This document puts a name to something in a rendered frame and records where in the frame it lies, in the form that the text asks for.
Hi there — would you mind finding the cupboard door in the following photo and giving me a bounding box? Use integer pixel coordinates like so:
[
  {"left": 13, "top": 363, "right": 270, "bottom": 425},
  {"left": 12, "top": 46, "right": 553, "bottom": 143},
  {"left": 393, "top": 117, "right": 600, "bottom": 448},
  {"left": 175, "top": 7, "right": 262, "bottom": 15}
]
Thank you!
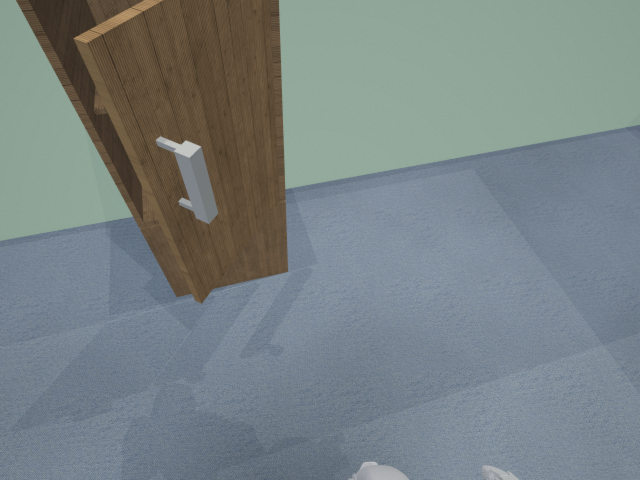
[{"left": 73, "top": 0, "right": 280, "bottom": 304}]

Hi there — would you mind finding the handle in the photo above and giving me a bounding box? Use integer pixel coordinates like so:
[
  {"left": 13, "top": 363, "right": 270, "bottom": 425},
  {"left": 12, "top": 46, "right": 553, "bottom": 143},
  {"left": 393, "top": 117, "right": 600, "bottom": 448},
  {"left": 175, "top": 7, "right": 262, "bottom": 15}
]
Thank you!
[{"left": 156, "top": 136, "right": 218, "bottom": 224}]

